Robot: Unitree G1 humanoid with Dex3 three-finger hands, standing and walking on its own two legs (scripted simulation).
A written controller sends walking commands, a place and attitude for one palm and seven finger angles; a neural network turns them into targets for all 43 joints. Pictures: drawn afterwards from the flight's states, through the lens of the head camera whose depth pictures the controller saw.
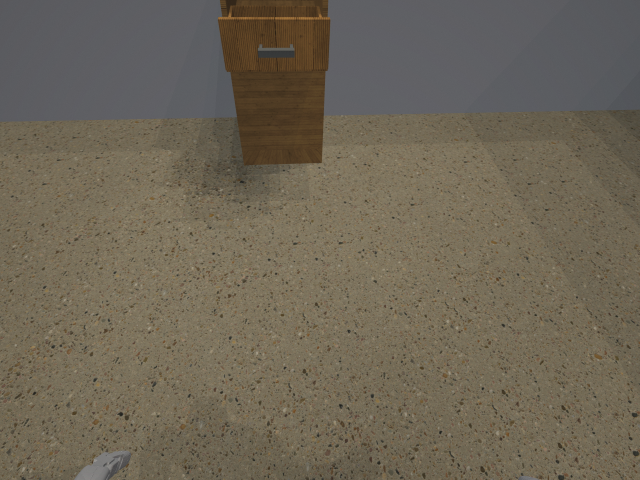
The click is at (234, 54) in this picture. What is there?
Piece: drawer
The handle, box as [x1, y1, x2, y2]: [258, 44, 294, 57]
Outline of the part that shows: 259,44 258,57 294,57 294,50 292,44 290,44 289,48 263,48 261,44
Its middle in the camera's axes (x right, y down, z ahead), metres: -0.15 -0.61 +1.25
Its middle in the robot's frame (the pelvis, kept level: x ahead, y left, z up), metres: +1.34 +0.21 -0.05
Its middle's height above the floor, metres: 0.71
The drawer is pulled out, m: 0.30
